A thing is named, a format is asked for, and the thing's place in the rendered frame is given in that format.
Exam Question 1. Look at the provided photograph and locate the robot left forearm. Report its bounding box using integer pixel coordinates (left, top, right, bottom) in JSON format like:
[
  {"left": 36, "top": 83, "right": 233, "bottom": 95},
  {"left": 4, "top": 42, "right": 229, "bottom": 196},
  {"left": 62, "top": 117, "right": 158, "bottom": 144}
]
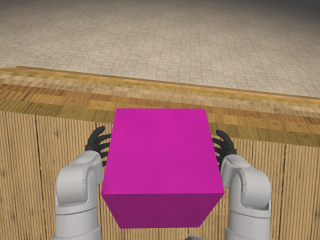
[{"left": 51, "top": 150, "right": 104, "bottom": 240}]

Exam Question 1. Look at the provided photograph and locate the carton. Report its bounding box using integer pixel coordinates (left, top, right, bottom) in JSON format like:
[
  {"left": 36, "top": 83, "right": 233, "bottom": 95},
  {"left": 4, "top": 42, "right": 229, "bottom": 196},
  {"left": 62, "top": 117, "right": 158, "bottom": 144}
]
[{"left": 101, "top": 108, "right": 225, "bottom": 229}]

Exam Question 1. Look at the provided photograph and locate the robot left hand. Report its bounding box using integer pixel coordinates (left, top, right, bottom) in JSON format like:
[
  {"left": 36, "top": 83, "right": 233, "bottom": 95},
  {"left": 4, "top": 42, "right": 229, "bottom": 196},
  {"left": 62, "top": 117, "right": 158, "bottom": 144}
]
[{"left": 85, "top": 126, "right": 112, "bottom": 167}]

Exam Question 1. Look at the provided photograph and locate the robot right forearm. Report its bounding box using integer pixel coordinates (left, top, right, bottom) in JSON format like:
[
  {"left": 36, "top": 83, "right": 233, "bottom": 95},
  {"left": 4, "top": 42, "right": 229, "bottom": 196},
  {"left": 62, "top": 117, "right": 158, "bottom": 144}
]
[{"left": 220, "top": 154, "right": 273, "bottom": 240}]

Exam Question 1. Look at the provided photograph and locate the robot right hand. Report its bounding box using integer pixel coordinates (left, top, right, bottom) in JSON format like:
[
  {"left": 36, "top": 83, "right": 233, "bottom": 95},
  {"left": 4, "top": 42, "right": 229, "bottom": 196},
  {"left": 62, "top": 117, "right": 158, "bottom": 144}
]
[{"left": 212, "top": 129, "right": 237, "bottom": 172}]

